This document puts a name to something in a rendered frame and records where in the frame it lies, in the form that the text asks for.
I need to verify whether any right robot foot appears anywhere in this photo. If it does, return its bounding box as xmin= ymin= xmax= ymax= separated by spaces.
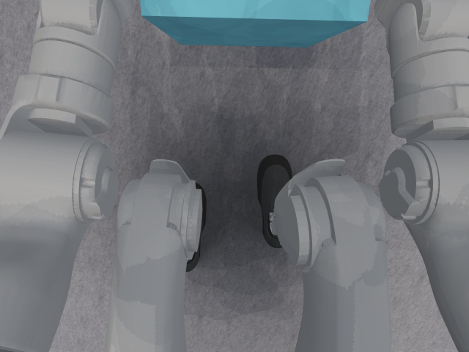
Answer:
xmin=257 ymin=155 xmax=292 ymax=248

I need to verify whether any right robot forearm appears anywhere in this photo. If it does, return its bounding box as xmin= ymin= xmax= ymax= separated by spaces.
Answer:
xmin=374 ymin=0 xmax=469 ymax=143

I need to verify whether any left robot forearm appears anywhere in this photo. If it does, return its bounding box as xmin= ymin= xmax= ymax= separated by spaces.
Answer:
xmin=0 ymin=0 xmax=134 ymax=140

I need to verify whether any robot right upper arm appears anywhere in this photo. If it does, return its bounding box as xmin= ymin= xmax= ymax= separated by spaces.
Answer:
xmin=379 ymin=140 xmax=469 ymax=352

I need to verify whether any robot left upper arm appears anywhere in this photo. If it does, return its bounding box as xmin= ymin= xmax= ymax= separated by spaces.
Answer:
xmin=0 ymin=129 xmax=119 ymax=352

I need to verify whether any carton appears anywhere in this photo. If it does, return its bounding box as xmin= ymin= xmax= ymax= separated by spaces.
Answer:
xmin=140 ymin=0 xmax=371 ymax=48

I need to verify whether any robot right shin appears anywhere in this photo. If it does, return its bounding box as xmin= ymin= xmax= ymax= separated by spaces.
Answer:
xmin=269 ymin=159 xmax=387 ymax=253

